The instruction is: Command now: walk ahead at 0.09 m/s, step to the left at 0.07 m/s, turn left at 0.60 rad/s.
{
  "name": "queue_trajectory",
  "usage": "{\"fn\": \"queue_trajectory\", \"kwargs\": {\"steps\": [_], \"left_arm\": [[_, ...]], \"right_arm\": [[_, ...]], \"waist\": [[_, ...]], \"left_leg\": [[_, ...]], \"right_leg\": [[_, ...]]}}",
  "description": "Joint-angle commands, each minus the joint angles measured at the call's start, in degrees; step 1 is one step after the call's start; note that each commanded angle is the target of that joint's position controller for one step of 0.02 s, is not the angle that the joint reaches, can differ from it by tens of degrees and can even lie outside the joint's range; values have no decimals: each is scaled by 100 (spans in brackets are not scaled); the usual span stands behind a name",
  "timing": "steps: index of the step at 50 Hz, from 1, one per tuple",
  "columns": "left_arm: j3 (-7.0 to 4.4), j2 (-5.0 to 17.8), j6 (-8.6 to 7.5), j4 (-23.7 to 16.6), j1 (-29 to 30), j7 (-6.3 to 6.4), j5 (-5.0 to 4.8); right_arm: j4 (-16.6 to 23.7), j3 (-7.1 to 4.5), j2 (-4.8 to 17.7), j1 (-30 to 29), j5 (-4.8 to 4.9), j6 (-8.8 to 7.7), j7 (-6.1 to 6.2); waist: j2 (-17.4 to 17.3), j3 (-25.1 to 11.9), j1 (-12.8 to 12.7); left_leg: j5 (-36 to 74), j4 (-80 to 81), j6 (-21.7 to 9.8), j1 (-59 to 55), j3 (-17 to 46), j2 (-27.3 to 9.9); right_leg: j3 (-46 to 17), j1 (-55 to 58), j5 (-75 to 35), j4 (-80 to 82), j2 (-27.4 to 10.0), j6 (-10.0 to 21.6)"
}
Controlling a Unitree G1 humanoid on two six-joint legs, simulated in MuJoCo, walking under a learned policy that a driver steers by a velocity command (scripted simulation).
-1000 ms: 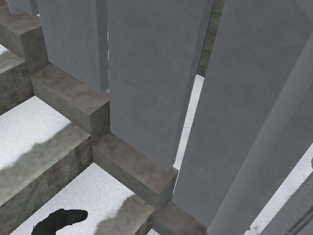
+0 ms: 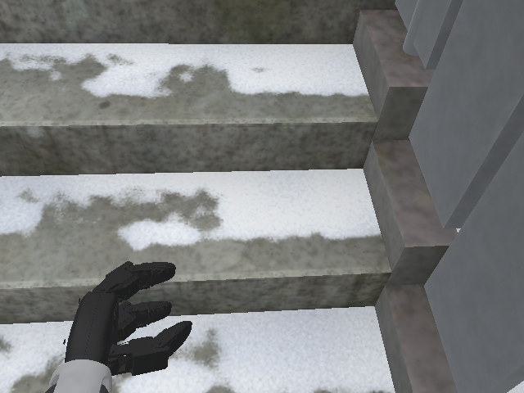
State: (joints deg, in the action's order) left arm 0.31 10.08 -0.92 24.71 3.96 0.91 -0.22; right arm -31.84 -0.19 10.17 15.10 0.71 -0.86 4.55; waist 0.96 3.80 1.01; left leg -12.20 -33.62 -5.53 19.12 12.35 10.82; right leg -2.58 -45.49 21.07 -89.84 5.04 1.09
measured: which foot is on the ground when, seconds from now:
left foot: down 0.00-0.28, up 0.30-0.64, down 0.66-1.00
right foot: up 0.00-0.26, down 0.28-0.70, up 0.72-1.00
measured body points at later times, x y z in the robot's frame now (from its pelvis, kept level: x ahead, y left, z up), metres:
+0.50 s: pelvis +0.18 +0.07 -0.01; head +0.18 +0.07 +0.44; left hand +0.06 +0.27 -0.15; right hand +0.35 -0.10 -0.13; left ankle +0.14 +0.21 -0.44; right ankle +0.06 -0.10 -0.73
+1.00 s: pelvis +0.43 +0.28 +0.16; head +0.42 +0.29 +0.61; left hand +0.52 +0.55 +0.08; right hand +0.41 +0.04 +0.02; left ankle +0.38 +0.33 -0.57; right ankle +0.60 +0.20 -0.23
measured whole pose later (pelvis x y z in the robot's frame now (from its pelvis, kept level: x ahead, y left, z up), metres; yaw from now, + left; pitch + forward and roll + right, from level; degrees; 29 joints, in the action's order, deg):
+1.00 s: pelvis +0.43 +0.28 +0.16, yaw +28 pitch +4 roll -3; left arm 2.7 8.6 -3.2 41.9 -2.7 -5.4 0.5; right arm -65.4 2.4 10.1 33.5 -6.9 -4.3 -5.2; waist -2.2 -5.0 0.8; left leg -18.1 -32.9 -5.2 18.1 2.0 3.2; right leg -2.8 -83.9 -3.0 -121.6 -1.4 11.4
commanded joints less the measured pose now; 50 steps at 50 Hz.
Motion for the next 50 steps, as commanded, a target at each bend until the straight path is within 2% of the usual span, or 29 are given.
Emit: {"fn": "queue_trajectory", "kwargs": {"steps": [1, 2, 3, 6, 10, 13, 14, 15, 16, 17, 18, 19, 21, 23, 28, 29, 30, 32, 33, 34, 35, 36, 37, 39, 41, 43, 45, 48, 50], "left_arm": [[-63, 462, 307, -282, -49, 10, 256], [-126, 391, 192, 81, -1603, -150, 523], [-230, 835, 45, 166, -1425, -142, 343], [-210, 786, -150, -59, -314, 80, 464], [-179, 370, 101, 12, -835, -125, 807], [-304, 438, 175, 662, -2223, -309, 670], [-424, 616, 134, 1054, -2474, -351, 665], [-489, 935, 17, 1258, -2809, -333, 715], [-663, 1290, 129, 1168, -3384, -293, 873], [-744, 1357, 152, 1234, -3320, -244, 1005], [-620, 1196, 213, 1439, -3086, -299, 955], [-324, 575, 206, 1364, -2549, -417, 916], [-173, 450, 32, 1802, -2639, -211, 652], [-98, 324, -179, 2601, -3156, -114, 506], [46, 358, -440, 3624, -3468, -188, 1152], [86, 427, -451, 3373, -2975, -263, 984], [5, 858, -467, 3544, -3201, -473, 748], [-186, 1909, -685, 3139, -2851, -580, 394], [-373, 2469, -702, 2925, -2549, -657, 466], [-412, 2186, -576, 2914, -2510, -755, 731], [-45, 1008, -558, 2604, -3960, -1136, 1077], [-258, 1232, -382, 2578, -3033, -1079, 365], [-258, 693, -420, 2299, -2322, -963, 135], [-79, 160, -397, 2354, -2296, -751, 401], [113, -268, -278, 2004, -1963, -656, 315], [80, -4, -180, 1947, -1891, -696, 208], [139, 7, -228, 1850, -1549, -736, 129], [193, 198, -305, 1490, -645, -618, 25], [107, 527, -170, 1234, 273, -531, 5]], "right_arm": [[-145, -571, 1330, 361, 27, 337, -108], [-222, -55, 811, 301, -411, -132, -585], [-251, -61, 579, 260, -252, -335, -789], [-99, 50, 550, 797, 1, -671, -722], [372, -51, 791, -227, 167, -455, -757], [26, -78, 1043, 81, 37, 5, -996], [-377, 69, 520, 1042, -257, 78, -1009], [-539, 173, 14, 1848, -198, -22, -1048], [-274, 61, 468, 1511, -299, -183, -1021], [-427, -63, 862, 1112, -118, -154, -1060], [-359, -9, 696, 554, 25, -16, -1021], [-503, -38, 781, 458, 48, 11, -945], [-245, 170, 339, -442, -352, -106, -1013], [-29, 433, -289, -1046, -297, 114, -1142], [814, 656, -22, -2898, 93, 98, -1002], [890, 656, 61, -3162, -92, 288, -1113], [1260, 733, -146, -3607, -17, 428, -1141], [609, 542, 280, -1717, 141, 459, -1203], [254, 333, 689, -579, 173, 401, -1214], [-309, -6, 1171, 981, -98, 384, -1072], [-1098, -22, 1541, 2409, 94, 300, -925], [-1401, -252, 1936, 3299, -265, 317, -816], [-1927, -386, 2021, 3219, -403, 46, -735], [-2190, -47, 896, 1788, -64, -209, -744], [-2389, 242, -1, 450, -428, -240, -1002], [-2413, 227, 25, -487, -476, -382, -991], [-2552, 207, 258, -302, -705, -496, -907], [-2811, 168, 582, 739, -862, -560, -943], [-2739, 132, 843, 1473, -754, -550, -999]], "waist": [[-722, 17, 106], [-1552, -1107, -421], [-882, -778, -140], [-483, -224, 268], [-327, -828, -253], [92, -1306, -660], [938, -2223, -237], [1679, -2363, 79], [2106, -1851, -688], [124, -834, -770], [452, -528, -738], [-172, -218, -580], [116, -159, -628], [584, 224, -528], [125, 252, -158], [163, 26, -10], [800, -197, 185], [1272, -538, 1091], [1411, -1049, 1490], [775, -1835, 1871], [-1260, -4469, 1188], [-1117, -3643, 1606], [-1245, -2038, 1354], [-1329, -1644, 336], [-364, -1005, -565], [135, -636, -1097], [-227, -471, -1049], [-59, -425, -583], [-835, -643, -14]], "left_leg": [[-351, 1724, -685, -568, 1056, -784], [42, 1668, -550, 116, 494, -1055], [233, 1706, -776, 1190, 703, -1086], [-18, 1641, -915, 731, 1219, -1040], [375, 1757, -912, 353, 1683, -743], [1935, 450, -1285, -967, 2233, -1006], [1824, -725, -761, -798, 1740, -488], [-838, -2133, 31, 1337, 754, 323], [-2595, -4117, 743, 4004, 326, 485], [-1832, -5813, 801, 4843, 276, -193], [-1302, -7826, 748, 5376, 68, -403], [-265, -8086, 618, 5580, 398, -565], [-452, -8581, 66, 5877, -286, -604], [-1614, -9716, -529, 6694, -721, -928], [-1315, -7058, -1113, 6631, -1378, -1800], [-432, -5673, -1012, 4359, -1991, -1796], [-1199, -5382, -790, 2782, -1892, -1477], [151, -4228, -387, 1076, -2295, -657], [472, -2968, -368, 228, -2344, -240], [1206, -2250, -526, -2144, -1772, -105], [1539, -1022, -1903, -5260, 1939, -1830], [1003, 838, -1888, -3603, 4274, -2522], [-154, 1042, -1144, -2240, 3480, -2377], [-1695, 706, -1131, -585, 2895, -2061], [-1811, 886, -793, 1080, 1961, -2044], [-1480, 1342, -334, 2145, 816, -1993], [-1383, 1491, -30, 2316, 130, -1670], [-1289, 1582, 340, 1931, -425, -1346], [-905, 2042, 13, 1328, -215, -1502]], "right_leg": [[412, -432, -222, 1667, -337, -212], [627, 653, -729, -63, -351, -872], [649, 1244, -536, -796, -401, -952], [360, 201, 396, -238, -450, -778], [102, 2396, 794, 4383, -505, -607], [444, 3349, -228, 7136, -398, -515], [-173, 4784, -1603, 7224, -1159, 290], [-1108, 6536, -5238, 5592, -2436, 1648], [-3499, 7349, -5097, 5820, -3807, 3031], [-3298, 6428, -4088, 6367, -3946, 2535], [-2619, 5924, -3063, 6531, -3642, 2205], [-1943, 5190, -2273, 6931, -3228, 1858], [-1002, 4882, -1746, 7571, -2715, 1744], [-552, 4640, -1160, 7997, -2578, 1661], [844, 3994, -724, 8843, -1851, 852], [1199, 2407, -1295, 9562, -1825, 1022], [1132, 1494, -3646, 9690, -2090, 1090], [1553, 2449, -9147, 8248, -2313, 1040], [1576, 3255, -10011, 7340, -2322, 1012], [1357, 2052, -9462, 5057, -2139, 873], [486, 486, -4362, 2901, -1324, 685], [-585, 395, -1891, -72, -9, 480], [-1077, -880, -2225, -1800, 85, 533], [-1047, -1690, -2433, -3661, -260, 825], [-1080, -2216, -2581, -4137, -476, 1367], [-676, -2059, -2263, -3515, -772, 1389], [-356, -2414, -2226, -4562, -583, 1439], [5, -2553, -2736, -2874, -715, 1137], [709, -2660, -2239, -2569, -757, 602]]}}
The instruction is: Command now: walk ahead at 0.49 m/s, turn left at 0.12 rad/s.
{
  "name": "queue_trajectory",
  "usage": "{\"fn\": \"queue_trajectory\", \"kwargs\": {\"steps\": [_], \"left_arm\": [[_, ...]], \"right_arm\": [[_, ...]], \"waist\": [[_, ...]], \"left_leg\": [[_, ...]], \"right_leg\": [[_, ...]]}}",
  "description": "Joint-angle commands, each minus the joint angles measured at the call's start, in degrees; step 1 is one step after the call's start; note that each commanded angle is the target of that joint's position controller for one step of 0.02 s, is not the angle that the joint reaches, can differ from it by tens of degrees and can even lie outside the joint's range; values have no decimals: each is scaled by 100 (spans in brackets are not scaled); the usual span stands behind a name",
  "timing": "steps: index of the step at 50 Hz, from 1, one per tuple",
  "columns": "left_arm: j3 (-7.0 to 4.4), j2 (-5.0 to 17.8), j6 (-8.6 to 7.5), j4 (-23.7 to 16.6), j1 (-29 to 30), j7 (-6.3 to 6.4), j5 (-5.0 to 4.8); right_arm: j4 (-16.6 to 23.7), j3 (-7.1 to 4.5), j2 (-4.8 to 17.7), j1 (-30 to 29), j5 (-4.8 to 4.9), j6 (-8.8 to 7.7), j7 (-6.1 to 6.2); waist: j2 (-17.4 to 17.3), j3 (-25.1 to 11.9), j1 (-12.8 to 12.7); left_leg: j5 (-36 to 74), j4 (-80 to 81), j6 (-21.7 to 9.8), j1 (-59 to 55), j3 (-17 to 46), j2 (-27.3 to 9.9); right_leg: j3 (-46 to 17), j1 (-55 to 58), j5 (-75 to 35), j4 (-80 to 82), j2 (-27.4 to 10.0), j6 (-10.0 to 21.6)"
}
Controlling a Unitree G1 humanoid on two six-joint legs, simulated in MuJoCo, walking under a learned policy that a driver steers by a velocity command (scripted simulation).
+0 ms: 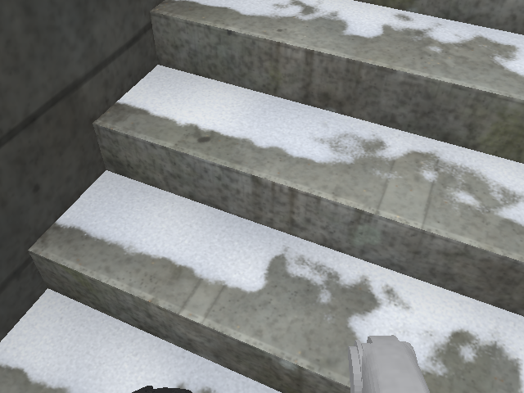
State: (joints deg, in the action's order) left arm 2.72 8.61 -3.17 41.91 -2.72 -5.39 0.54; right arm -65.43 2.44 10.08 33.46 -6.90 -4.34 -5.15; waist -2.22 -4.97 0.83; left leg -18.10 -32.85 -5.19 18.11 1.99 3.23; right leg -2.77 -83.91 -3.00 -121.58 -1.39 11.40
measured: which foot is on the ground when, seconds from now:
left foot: down 0.00-0.24, up 0.26-0.68, down 0.70-1.00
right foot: up 0.00-0.20, down 0.22-0.74, up 0.76-1.00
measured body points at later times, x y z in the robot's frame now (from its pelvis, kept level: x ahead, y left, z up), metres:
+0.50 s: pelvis +0.30 -0.01 +0.14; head +0.29 -0.01 +0.59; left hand +0.21 +0.17 -0.01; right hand +0.50 -0.24 +0.07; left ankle +0.41 +0.13 -0.34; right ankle +0.25 -0.09 -0.58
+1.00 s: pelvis +0.59 +0.04 +0.30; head +0.58 +0.04 +0.75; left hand +0.80 +0.21 +0.18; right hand +0.47 -0.16 +0.14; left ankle +0.62 +0.11 -0.42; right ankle +0.56 -0.11 -0.16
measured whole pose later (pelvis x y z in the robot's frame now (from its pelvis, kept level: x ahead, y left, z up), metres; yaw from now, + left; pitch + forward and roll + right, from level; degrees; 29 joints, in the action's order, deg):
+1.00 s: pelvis +0.59 +0.04 +0.30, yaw -23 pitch +5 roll +3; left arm -2.4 12.9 -3.2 55.8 -7.2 -6.3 1.1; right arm -64.3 0.5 9.9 21.7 -3.8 -4.2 -1.2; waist 3.3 -7.5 0.6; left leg -19.2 -35.8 -3.9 21.7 -17.0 -0.9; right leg -7.6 -67.5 0.3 -115.0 -2.2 15.1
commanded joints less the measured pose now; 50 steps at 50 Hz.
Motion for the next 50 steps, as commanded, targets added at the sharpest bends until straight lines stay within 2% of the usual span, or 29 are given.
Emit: {"fn": "queue_trajectory", "kwargs": {"steps": [1, 4, 6, 7, 8, 9, 10, 11, 12, 13, 14, 15, 16, 19, 23, 26, 29, 32, 33, 34, 36, 37, 38, 39, 40, 42, 44, 47, 50], "left_arm": [[-83, 565, 136, -536, 1097, 167, -16], [21, 188, 218, -393, 882, 170, 188], [29, 168, 404, -512, 664, 40, 252], [110, -409, 357, -206, 1008, 413, 10], [200, -540, 320, -207, 658, 536, -180], [55, 180, 420, -963, 848, 54, 187], [-109, 759, 382, -912, 715, 12, 146], [-247, 984, 354, -583, -231, 79, 97], [-352, 1214, 334, 61, -1752, 169, 151], [-493, 1384, 353, 839, -3409, 228, 228], [-428, 1085, 320, 976, -4124, 343, 581], [-420, 920, 118, 1081, -3062, 310, 437], [-357, 516, -18, 1089, -2232, 229, 308], [64, -640, -120, 1689, -1250, 128, 220], [-31, -102, -344, 1756, -1784, 153, 565], [-43, 49, -370, 2310, -3446, 269, 568], [52, -139, -394, 2618, -3907, 194, 645], [-87, 310, -376, 1895, -2899, -79, 46], [-114, 565, -486, 1785, -2739, -96, 111], [-279, 973, -558, 1679, -2597, -50, -30], [-509, 1007, -645, 1668, -2649, -44, 188], [-357, 297, -598, 1551, -3396, -84, 478], [-457, 193, -411, 1860, -3016, -178, 270], [-530, 175, -340, 1794, -2487, -191, 153], [-565, 101, -314, 1849, -2429, -93, 129], [-466, -140, -258, 1697, -1890, 80, 208], [-421, -326, -33, 1602, -1562, 63, 148], [-338, -200, 58, 1323, -991, -112, 59], [-358, 68, 7, 1380, -566, -222, 6]], "right_arm": [[464, -65, 679, 232, 37, -195, -38], [517, 50, 444, 534, 236, -259, -108], [793, 154, 479, -444, 316, -255, -146], [588, -212, 504, 278, 926, -193, 550], [551, -198, 839, 392, 919, -169, 822], [587, -177, 1660, -304, 404, -177, 88], [705, -434, 1779, -797, 639, -212, -155], [841, -538, 1845, -992, 487, -191, -263], [831, -428, 1126, -30, -44, -198, -312], [969, -337, 893, -221, -156, -75, -377], [1041, -416, 585, -1075, 206, 95, -497], [1313, -509, 671, -1479, 434, 62, -333], [1509, -468, 642, -1945, 417, 41, -119], [1984, -164, 162, -2345, 159, 193, 216], [2319, -51, 132, -3130, 448, 211, 218], [2582, 61, 106, -4105, 286, 166, 279], [3057, 140, 70, -5261, 255, 282, 412], [3473, 247, -323, -6117, 305, 540, 183], [3264, 183, -193, -5431, 402, 510, 140], [3025, 38, 267, -5029, 438, 474, 121], [2556, -191, 728, -3195, 361, 288, 303], [2365, -200, 904, -1985, 475, 250, 312], [1959, -303, 1134, -965, 403, 286, 382], [1576, -362, 1271, -1210, 399, 89, 442], [1399, -407, 1182, -1877, 555, -15, 419], [1138, -95, -274, -2551, 554, -8, 362], [1027, 48, -806, -2873, 527, -49, 397], [778, -34, -661, -2383, 367, -142, 380], [441, -8, -552, -1736, 135, -171, 330]], "waist": [[-614, 338, 200], [-724, 625, 188], [-571, 205, -340], [715, -56, 228], [63, 69, 51], [-2134, 466, -681], [-1398, 214, -729], [-1138, -335, -809], [-47, -2056, -539], [1529, -2372, -1221], [1859, -1088, -1514], [635, 195, -931], [-55, 239, -613], [-275, -75, 381], [366, 118, 80], [652, 222, -541], [577, 326, -712], [1175, 295, -374], [1381, 191, -65], [1256, -52, 179], [738, -1539, 579], [-1029, -3233, 665], [-1706, -2513, 1086], [-1015, -801, 897], [-657, -276, 420], [668, -495, -16], [333, -297, -455], [205, -192, -493], [-197, 56, -322]], "left_leg": [[-143, 1927, -247, 485, 1192, -1035], [2429, 1867, -804, -1226, 1434, -1612], [5453, 1993, -1095, 238, 500, -1552], [6461, 2279, -472, -573, 25, -1174], [8456, 1983, -421, -951, -91, -1269], [10056, 1918, -1038, -1191, 625, -2191], [11312, 1192, -1001, -2401, 319, -1990], [11815, 96, -851, -2655, 199, -1981], [11007, -1481, -506, -709, 494, -1549], [5103, -3955, -87, 1763, 873, -383], [1997, -6747, -264, 3284, 1569, 623], [2089, -7908, -487, 4551, 1628, 254], [1925, -8050, -710, 4740, 1411, 56], [1156, -8213, -1026, 5041, 1035, -436], [1196, -7238, -670, 4502, -111, -744], [14, -8283, -494, 6482, -24, -708], [185, -6662, -541, 7221, -75, -966], [-505, -4974, -22, 2549, -1260, -700], [49, -5002, -9, 2028, -1230, -413], [-283, -3875, -42, 2136, -1362, -130], [1692, -2570, -716, -524, 83, -522], [1227, -923, -1794, -3023, 3073, -1923], [-1532, 756, -1868, -2097, 5336, -2623], [-3246, 1021, -1238, -710, 4886, -2364], [-2593, 839, -1138, 203, 3835, -2346], [-523, 675, -1041, 491, 2386, -2440], [249, 992, -704, 810, 1438, -2099], [1010, 1280, -515, 398, -308, -1731], [817, 1611, -744, 7, -655, -1653]], "right_leg": [[716, 481, 439, 882, -167, -540], [936, -201, 671, 1742, -285, -624], [1422, 2613, 827, 2959, -53, -505], [2308, 3595, 2679, 3531, 371, -491], [2319, 4039, 3319, 4241, 513, -433], [1480, 3932, 2178, 4890, 367, -665], [1619, 3569, 2450, 6282, 661, -643], [1311, 4413, 2356, 7022, 885, -506], [-347, 7541, 135, 6386, 530, 448], [-3082, 9490, 1038, 8417, -566, 1505], [-4963, 8504, 3022, 9907, -965, 1345], [-4401, 7562, 3895, 9644, -1046, 828], [-3850, 6850, 3278, 9484, -1032, 941], [-1864, 5968, 1902, 9727, -554, 393], [-747, 4971, 1241, 10187, 26, 98], [-1655, 6963, 814, 9979, -465, 340], [-2214, 7687, 1228, 10192, -740, 236], [-1500, 4354, -115, 11713, -902, 490], [-1407, 4938, -2631, 11344, -1110, 416], [-1155, 6281, -4868, 10824, -1038, 263], [-910, 6487, -5652, 8346, -708, -406], [-999, 4457, -2138, 6547, 77, -476], [-1461, 3592, 735, 3406, 552, -502], [-1429, 2650, 181, 1862, 326, -477], [-1078, 2650, -9, 1335, 102, -523], [-986, 2629, -62, 696, -75, -178], [-1083, 2368, -220, 654, -188, 202], [-688, 1711, 257, 568, -220, 437], [-307, 841, 695, -601, -133, 502]]}}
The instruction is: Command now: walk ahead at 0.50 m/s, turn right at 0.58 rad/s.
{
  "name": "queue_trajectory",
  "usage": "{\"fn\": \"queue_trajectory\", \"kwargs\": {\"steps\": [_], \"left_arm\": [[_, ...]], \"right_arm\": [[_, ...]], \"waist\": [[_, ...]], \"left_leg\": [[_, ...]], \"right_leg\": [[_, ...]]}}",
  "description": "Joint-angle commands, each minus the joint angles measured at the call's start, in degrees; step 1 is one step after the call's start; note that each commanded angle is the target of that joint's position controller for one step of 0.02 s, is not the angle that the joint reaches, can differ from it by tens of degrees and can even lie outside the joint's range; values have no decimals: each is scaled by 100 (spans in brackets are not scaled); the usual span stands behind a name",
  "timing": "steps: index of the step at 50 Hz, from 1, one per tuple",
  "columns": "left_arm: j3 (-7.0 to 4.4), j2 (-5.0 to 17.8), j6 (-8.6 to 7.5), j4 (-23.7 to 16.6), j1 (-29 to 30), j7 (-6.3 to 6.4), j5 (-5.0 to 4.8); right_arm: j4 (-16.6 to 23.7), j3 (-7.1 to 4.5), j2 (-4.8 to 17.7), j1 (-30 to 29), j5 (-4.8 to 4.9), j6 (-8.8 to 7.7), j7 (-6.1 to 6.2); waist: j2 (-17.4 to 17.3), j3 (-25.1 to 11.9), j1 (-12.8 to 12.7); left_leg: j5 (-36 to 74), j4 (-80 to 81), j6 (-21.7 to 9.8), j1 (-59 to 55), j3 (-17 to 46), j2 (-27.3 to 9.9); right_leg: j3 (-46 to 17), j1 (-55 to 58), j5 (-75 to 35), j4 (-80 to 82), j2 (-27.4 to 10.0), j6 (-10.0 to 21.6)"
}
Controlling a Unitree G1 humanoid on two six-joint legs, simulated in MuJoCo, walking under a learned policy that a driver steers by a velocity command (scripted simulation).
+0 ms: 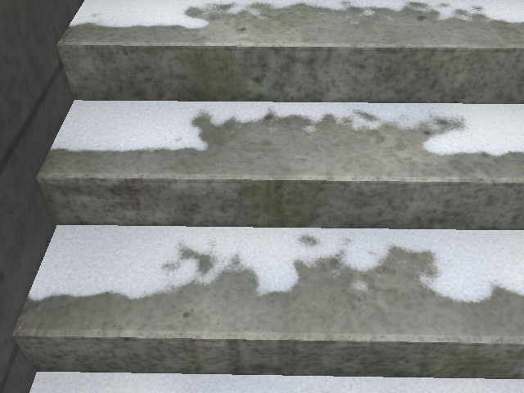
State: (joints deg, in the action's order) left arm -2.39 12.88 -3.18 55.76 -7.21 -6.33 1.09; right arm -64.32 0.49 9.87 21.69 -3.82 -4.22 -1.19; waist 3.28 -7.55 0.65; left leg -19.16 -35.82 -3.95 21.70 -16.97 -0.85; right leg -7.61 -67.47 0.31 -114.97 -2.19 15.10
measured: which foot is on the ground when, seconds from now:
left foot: down 0.00-0.40, up 0.42-0.80, down 0.82-1.00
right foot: up 0.00-0.32, down 0.34-0.84, up 0.86-1.00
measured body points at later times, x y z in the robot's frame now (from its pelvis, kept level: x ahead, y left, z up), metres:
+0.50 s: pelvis +0.26 -0.05 +0.09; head +0.25 -0.04 +0.54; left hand +0.44 +0.14 -0.04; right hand +0.21 -0.28 -0.05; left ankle +0.15 +0.13 -0.44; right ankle +0.29 -0.14 -0.56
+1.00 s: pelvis +0.51 -0.05 +0.28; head +0.50 -0.04 +0.73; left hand +0.77 +0.09 +0.16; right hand +0.45 -0.31 +0.15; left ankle +0.61 +0.01 -0.40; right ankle +0.42 -0.17 -0.27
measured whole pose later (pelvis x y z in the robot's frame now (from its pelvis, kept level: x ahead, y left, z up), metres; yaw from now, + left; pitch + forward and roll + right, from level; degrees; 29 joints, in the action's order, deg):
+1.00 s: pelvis +0.51 -0.05 +0.28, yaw -35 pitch +4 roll +2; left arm -3.5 16.5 -5.0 53.5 -10.2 -4.3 1.5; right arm -52.7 -0.9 10.8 12.7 -1.9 -4.5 0.9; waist 3.0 -7.4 2.1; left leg -25.4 -56.2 -2.0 34.6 -8.9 -1.9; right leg -9.0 -49.1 6.3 -96.2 2.1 8.6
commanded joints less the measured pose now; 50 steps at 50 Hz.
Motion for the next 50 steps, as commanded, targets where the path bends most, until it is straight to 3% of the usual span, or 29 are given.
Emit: {"fn": "queue_trajectory", "kwargs": {"steps": [1, 4, 6, 10, 12, 14, 16, 18, 19, 20, 21, 22, 24, 26, 27, 30, 34, 35, 36, 37, 38, 40, 41, 42, 43, 44, 45, 48, 50], "left_arm": [[195, -350, 30, -183, 64, -93, -43], [244, -225, 58, -392, 632, 48, -11], [441, -527, 141, -801, 1297, 136, -131], [421, -349, 321, -1167, 2121, 248, -114], [432, -415, 550, -1433, 3009, 142, -33], [425, -633, 608, -1369, 2499, -38, -11], [319, -434, 463, -1263, 1774, -91, -136], [141, -71, 257, -1067, 799, 117, -208], [55, 269, 228, -832, -100, 300, -210], [-96, 518, 344, -501, -1344, 415, -27], [-194, 948, 404, -85, -2204, 386, 177], [-406, 1242, 313, 26, -2257, 440, 214], [-198, 359, 28, 217, -1532, 401, 68], [73, -326, -32, 313, -619, 288, 46], [212, -589, -75, 353, -315, 233, 205], [206, -266, -229, 387, -546, 263, 273], [326, -184, -336, 866, -1912, 343, 661], [304, 25, -366, 721, -1931, 333, 610], [290, 269, -292, 212, -976, 167, 363], [299, 430, -298, 88, -1226, 105, 111], [270, 687, -382, -110, -1145, 99, -36], [-38, 1317, -534, -231, -1422, 96, -221], [-139, 1226, -579, -137, -1522, -10, -17], [24, 220, -587, -134, -2014, -61, 284], [79, -196, -425, -113, -1902, -162, 230], [-59, -20, -372, -158, -1053, -118, 26], [-73, 6, -396, -273, -733, 44, -74], [81, -295, -229, -492, -496, 210, 54], [138, -337, -129, -494, -507, 180, 65]], "right_arm": [[147, 208, -485, -224, -274, -194, -96], [-135, 294, -397, 509, -350, -259, -97], [-429, 345, -409, 909, -584, -133, -114], [-612, 463, -489, 1701, -577, -182, -227], [-463, 400, -168, 1385, -237, -161, -410], [-323, 329, 266, 1211, -45, -273, -411], [-263, 130, 960, 1197, -108, -435, -368], [-124, -72, 1334, 811, -92, -469, -377], [53, -41, 878, 992, -396, -536, -374], [165, -30, 786, 825, -412, -487, -510], [291, -58, 308, 420, -130, -330, -704], [383, -94, 216, 193, 161, -230, -760], [595, -83, 19, -377, -124, -268, -595], [1017, 41, -204, -873, -58, -225, -427], [1149, 49, -50, -859, -36, -111, -347], [1311, 7, 329, -1056, 56, 89, -253], [2307, 172, 322, -2702, 25, 58, -22], [2511, 176, 395, -2967, 103, 64, 26], [2758, 196, 480, -3373, 128, 166, 12], [2957, 243, 319, -3797, 128, 272, -40], [2953, 234, 109, -3335, 189, 269, -119], [2791, 25, 710, -2603, 247, 276, -130], [2623, -121, 1103, -1860, 326, 210, -34], [2242, -224, 1307, -403, 229, 115, -16], [1996, -276, 1566, 859, -42, 142, 64], [1727, -280, 1472, 980, -114, 3, 100], [1729, -291, 1352, -50, 29, -150, 83], [1334, 60, -507, -1149, 276, -127, 171], [1473, 52, -508, -1745, 170, -172, 326]], "waist": [[-562, 413, -272], [-422, 440, -3], [-548, 673, 91], [-478, 627, 310], [-663, 701, 379], [-959, 583, -94], [-1347, 521, -504], [-1855, 132, -839], [-1149, -758, -812], [-709, -1165, -1214], [-27, -992, -1249], [25, -613, -1223], [-125, 212, -695], [-424, 126, 15], [-817, 112, 287], [55, 417, 324], [-659, 322, -166], [-380, 448, -261], [-379, 402, 39], [-40, 479, -89], [505, 550, 178], [382, -108, 405], [439, -504, 481], [-1110, -2016, 605], [-2047, -2095, 1144], [-1886, -413, 1270], [-1688, 581, 729], [-207, 247, -222], [-582, 317, -402]], "left_leg": [[752, 1916, -890, -734, 1219, -1380], [954, 2021, -940, -1675, 1165, -1492], [1418, 2461, -962, -2059, 1111, -1631], [1961, 2822, -771, -2608, 748, -1743], [2812, 3397, -713, -1921, 174, -1814], [6212, 2985, -631, -1559, -376, -1819], [9249, 2265, -676, -2322, -387, -2066], [10057, 1174, -635, -2424, -357, -1926], [8901, -203, -255, -598, -77, -1569], [5791, -1534, -168, 735, 356, -930], [1709, -3863, -19, 2049, 1351, -59], [1920, -6068, -77, 2640, 2571, 140], [2078, -7971, -314, 3602, 3062, 279], [1762, -8498, -698, 4198, 3089, 300], [1916, -8079, -736, 4268, 2937, 166], [599, -8545, -479, 4642, 2292, -27], [361, -7521, -539, 5345, 2300, -319], [537, -6636, -408, 4994, 2172, -460], [3, -4946, -187, 2446, 1583, -487], [-673, -4748, 241, 1274, 1218, -323], [-473, -5134, 423, 731, 838, 25], [-599, -3303, 309, 1092, 679, 631], [77, -2447, -5, 748, 1320, 491], [1305, -1881, -1201, -1824, 3917, -578], [-510, 489, -2046, -3066, 7397, -1926], [-2770, 1005, -1548, -1767, 7671, -1823], [-2959, 825, -1390, -405, 6392, -1766], [351, 629, -898, 600, 3871, -1561], [711, 1006, -830, 641, 2878, -1196]], "right_leg": [[-19, -1424, 366, -1350, -96, 273], [-88, -2237, 12, -793, -195, 223], [213, -2757, 470, -820, -255, 415], [571, -2527, -241, 1063, -429, 212], [1534, -1170, 1329, 2235, -511, 27], [1948, 592, 1678, 2589, -103, -152], [1915, 1500, 1901, 3511, 399, -259], [1835, 3112, 1931, 5035, 973, -367], [669, 5615, -156, 4631, 716, 86], [-780, 6982, 432, 6328, 472, 286], [-2940, 7173, 1422, 8300, -306, 491], [-3698, 6382, 1780, 8878, -664, 386], [-3151, 4937, 2283, 8604, -457, 561], [-2420, 4345, 1799, 8752, -308, 426], [-1976, 4058, 1413, 8846, -221, 327], [-1160, 3607, 1211, 9254, -73, 136], [-1340, 4384, 1580, 9253, -144, -275], [-1257, 4113, 1665, 9442, -57, -238], [-809, 2182, 1606, 10440, 38, -228], [-1237, 1339, 1825, 10966, -185, 47], [-1328, 1615, -249, 10790, -544, 251], [-1016, 4457, -5272, 9529, -688, 78], [-851, 5458, -6272, 8402, -583, -229], [-827, 3742, -4553, 6316, 150, -577], [-1009, 1514, 968, 4087, 1193, -796], [-1325, 313, 561, 1854, 950, -760], [-852, 27, 228, 1417, 639, -728], [-422, 995, 503, 1361, 99, -541], [-238, 879, 991, 1634, 72, -627]]}}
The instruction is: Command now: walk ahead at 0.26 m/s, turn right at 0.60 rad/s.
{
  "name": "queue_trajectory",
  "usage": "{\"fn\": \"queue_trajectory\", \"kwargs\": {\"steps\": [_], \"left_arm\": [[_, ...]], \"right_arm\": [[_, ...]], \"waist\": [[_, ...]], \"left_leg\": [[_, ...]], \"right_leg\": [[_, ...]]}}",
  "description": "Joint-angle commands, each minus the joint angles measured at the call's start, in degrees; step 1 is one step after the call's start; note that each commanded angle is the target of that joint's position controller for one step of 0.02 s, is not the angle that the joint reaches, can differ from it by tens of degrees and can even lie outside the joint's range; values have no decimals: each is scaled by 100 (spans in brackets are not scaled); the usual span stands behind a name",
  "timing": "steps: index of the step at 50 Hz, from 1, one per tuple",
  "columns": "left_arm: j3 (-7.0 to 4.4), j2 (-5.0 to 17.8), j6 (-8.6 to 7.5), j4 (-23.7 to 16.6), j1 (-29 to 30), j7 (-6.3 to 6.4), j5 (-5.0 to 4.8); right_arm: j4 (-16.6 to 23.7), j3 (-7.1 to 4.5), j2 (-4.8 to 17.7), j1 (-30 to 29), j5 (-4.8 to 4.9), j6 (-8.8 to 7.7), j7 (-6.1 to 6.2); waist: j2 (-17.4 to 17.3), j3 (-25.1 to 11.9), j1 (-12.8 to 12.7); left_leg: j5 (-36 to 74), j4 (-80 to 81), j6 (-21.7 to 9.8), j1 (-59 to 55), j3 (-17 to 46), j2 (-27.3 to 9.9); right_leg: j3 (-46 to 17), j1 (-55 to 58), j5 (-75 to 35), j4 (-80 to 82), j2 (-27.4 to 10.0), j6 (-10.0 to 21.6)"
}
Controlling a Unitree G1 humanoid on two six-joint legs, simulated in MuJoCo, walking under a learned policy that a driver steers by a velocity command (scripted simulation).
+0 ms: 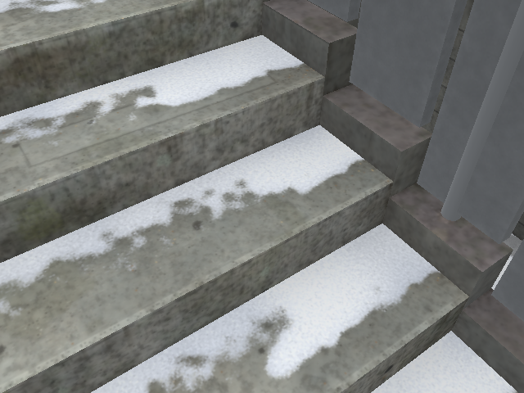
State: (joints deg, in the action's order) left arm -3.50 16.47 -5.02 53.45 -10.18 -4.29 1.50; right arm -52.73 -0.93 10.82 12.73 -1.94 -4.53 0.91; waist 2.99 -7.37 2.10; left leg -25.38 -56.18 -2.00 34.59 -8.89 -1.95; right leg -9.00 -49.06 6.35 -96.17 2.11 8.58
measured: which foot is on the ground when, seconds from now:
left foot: down 0.00-0.38, up 0.40-0.76, down 0.78-1.00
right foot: up 0.00-0.32, down 0.34-1.00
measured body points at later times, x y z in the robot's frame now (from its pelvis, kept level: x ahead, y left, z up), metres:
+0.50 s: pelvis +0.13 -0.03 +0.06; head +0.14 -0.03 +0.51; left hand +0.35 +0.18 -0.04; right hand +0.21 -0.32 -0.03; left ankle +0.08 +0.14 -0.53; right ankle +0.17 -0.13 -0.68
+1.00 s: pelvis +0.17 +0.02 +0.05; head +0.19 +0.04 +0.50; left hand +0.43 +0.15 -0.05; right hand +0.17 -0.22 -0.06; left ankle +0.15 +0.15 -0.68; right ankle +0.17 -0.13 -0.68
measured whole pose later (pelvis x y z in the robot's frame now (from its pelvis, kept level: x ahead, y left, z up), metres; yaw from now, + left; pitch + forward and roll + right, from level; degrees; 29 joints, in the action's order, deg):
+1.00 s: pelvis +0.17 +0.02 +0.05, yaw -21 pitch +2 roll -1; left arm -2.3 10.9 -2.1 42.2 -5.0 -2.6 0.8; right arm -44.5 -0.9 8.3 17.5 0.6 -5.0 -3.2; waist 2.0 -1.6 2.4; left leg -22.9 -32.6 -0.5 11.8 0.3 0.1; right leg -3.6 -22.4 10.3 -30.5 0.1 -2.3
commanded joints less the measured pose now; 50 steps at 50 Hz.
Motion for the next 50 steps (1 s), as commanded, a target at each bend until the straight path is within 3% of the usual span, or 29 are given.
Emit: {"fn": "queue_trajectory", "kwargs": {"steps": [1, 3, 5, 8, 13, 16, 17, 18, 19, 20, 21, 22, 23, 24, 26, 27, 31, 33, 35, 37, 39, 40, 41, 42, 43, 47, 48, 49, 50], "left_arm": [[264, -630, 43, -253, -159, -66, -7], [210, -176, -75, -716, 628, -128, 29], [245, -262, 32, -947, 1110, -259, 99], [218, -223, 137, -1091, 947, -311, 128], [163, -361, 309, -1507, 1580, -126, 115], [81, -353, 129, -1329, 1242, -3, 156], [-43, -181, 60, -1184, 1062, 145, 72], [-264, 208, -18, -1050, 534, 347, 84], [-435, 855, -46, -1003, -507, 585, 86], [-508, 1063, -26, -1026, -1267, 673, 120], [-654, 1238, -169, -878, -1242, 662, 278], [-698, 1282, -159, -886, -775, 619, 219], [-550, 885, -127, -1092, -253, 570, 81], [-388, 392, -89, -1204, 261, 499, -81], [-309, 178, 126, -1432, 624, 521, -51], [-280, 124, 149, -1424, 440, 543, 42], [-216, 274, 64, -1600, 334, 511, -6], [-100, 238, -13, -2055, 891, 558, -60], [-36, 249, -17, -2247, 1521, 519, -103], [-89, 359, 38, -1957, 1059, 454, -221], [24, -20, 82, -1459, -45, 245, -327], [82, -397, 93, -1208, -1256, 144, -331], [146, -389, 54, -1210, -1119, 15, -259], [63, 28, 164, -1353, -149, 9, -159], [22, 26, 236, -1469, 359, 28, -163], [-31, -39, 200, -1551, 858, 89, -185], [100, -533, 220, -1501, 301, 207, 103], [113, -616, 251, -1393, 144, 315, 103], [-12, -142, 169, -1593, 939, 179, -167]], "right_arm": [[237, 188, -534, -888, -80, -179, 176], [194, 144, -180, -626, -181, -281, 206], [170, 114, 91, -144, -266, -265, 207], [226, 177, 280, -171, -370, -439, 113], [307, -144, 958, 298, -166, -562, 72], [545, -347, 1123, -12, 33, -365, 61], [631, -340, 931, 55, 138, -255, -6], [715, -345, 766, 295, 80, -187, -55], [1199, -166, 57, 720, 112, -212, 35], [1622, -181, 157, 208, 249, -271, 10], [1605, -216, 272, -494, 202, -231, -87], [1501, -288, 528, -546, 141, -232, -101], [1298, -483, 999, -108, 71, -214, -47], [1352, -422, 793, -50, -136, -265, -36], [1406, -322, 477, 237, -127, -226, -124], [1256, -329, 557, 504, -24, -180, -190], [1159, -285, 739, 632, 90, -201, -378], [1375, -320, 916, 392, 26, -192, -345], [1245, -239, 579, 728, 29, -138, -467], [1254, -156, 320, 965, 288, -81, -594], [1245, -170, 509, 979, 393, -116, -604], [1454, -215, 1026, 482, 367, -186, -613], [1753, -168, 911, -589, 289, -236, -766], [1678, -245, 826, -516, 231, -205, -870], [1489, -268, 760, -143, 286, -230, -906], [1125, -256, 661, 468, 277, -271, -759], [1269, -241, 660, 344, 195, -93, -105], [1269, -187, 640, 198, 229, -43, 112], [1126, -188, 529, 363, 316, -113, -484]], "waist": [[-536, 265, -570], [-89, 44, -481], [-452, -97, -129], [-436, 109, -346], [-650, 442, -47], [-558, 319, -136], [-519, 53, -120], [-262, -414, -105], [1209, -1718, -107], [1195, -2040, -788], [296, -847, -1133], [-55, -486, -946], [-191, -325, -578], [-75, -13, -160], [-42, -185, 128], [-12, -266, 85], [264, -218, 40], [3, -250, 155], [75, 4, 430], [219, 200, 226], [-45, -110, -165], [-1134, -363, -940], [-1252, 229, -1226], [-770, 265, -651], [-661, 355, -431], [-719, 315, -76], [-312, -34, -316], [-412, -37, -414], [-1017, 393, -146]], "left_leg": [[1451, 3235, -1010, -577, 1815, -1068], [1555, 3652, -795, -824, 940, -968], [2573, 3708, -1039, -1309, 524, -1098], [3819, 3993, -756, -1596, -27, -1188], [4553, 3682, -872, -3109, -185, -1512], [4733, 3194, -822, -4081, -159, -1759], [4664, 2752, -650, -4006, -257, -1533], [3958, 1986, -207, -3371, -537, -1073], [1375, 531, 613, -1355, -563, -418], [-1809, -888, 904, 202, 151, 525], [-1695, -2967, 903, 1233, 1239, 388], [-995, -3942, 757, 1637, 1576, 111], [-255, -3596, 579, 1214, 1780, -109], [-48, -3393, 505, 809, 1666, -211], [-77, -4013, 597, 271, 1310, 40], [190, -4216, 700, 489, 1294, 80], [335, -4631, 843, 128, 1100, 202], [726, -2931, 994, -216, 1298, -45], [775, 27, 1013, -1697, 1185, -208], [593, 2038, 913, -2167, 996, -139], [2004, 3468, 561, -2483, 866, -16], [4696, 2937, -698, -2562, 1902, -936], [4430, 2908, -1169, -2013, 2265, -1160], [2559, 2956, -817, -1575, 2175, -894], [1824, 3100, -441, -1607, 2069, -620], [3352, 2921, 120, -2618, 1873, -591], [5009, 3076, 110, -2389, 1749, -847], [5252, 3011, 136, -2378, 1671, -766], [3787, 2825, 181, -2602, 1644, -338]], "right_leg": [[-38, -1017, 438, -396, -349, 28], [237, -705, -303, 1170, -697, -136], [669, -794, -343, 1054, -694, -290], [759, 128, -541, 2348, -1006, -392], [1260, 824, 516, 4587, -741, -592], [1223, 1308, 64, 6664, -506, -638], [1402, 2135, -657, 7204, -189, -442], [1232, 3479, -1722, 7059, -132, -88], [-335, 6249, -4965, 6289, -1446, 1349], [-2501, 7203, -3934, 7408, -2414, 2122], [-2454, 6359, -3719, 7326, -2353, 1720], [-1677, 5330, -2855, 7366, -2080, 1354], [-1315, 4374, -2323, 7670, -2025, 1247], [-1006, 3416, -1533, 7825, -1719, 1044], [-769, 2411, -393, 8095, -1368, 974], [-906, 2491, 492, 8251, -1391, 969], [-543, 2025, 286, 8164, -1205, 733], [-519, 2169, 314, 7979, -1198, 487], [-85, 1588, 170, 7733, -818, 133], [-552, 2234, -843, 7232, -1081, 429], [-813, 3138, -1100, 6563, -1135, 336], [-23, 3016, 16, 5979, -411, -455], [619, 2467, 669, 6417, -127, -969], [675, 2808, 426, 6558, -249, -1113], [653, 2823, 222, 6569, -247, -1094], [621, 2453, -385, 6615, -290, -916], [825, 3398, -458, 6427, -313, -1019], [849, 3638, -417, 6479, -327, -1074], [689, 2877, -755, 6610, -384, -980]]}}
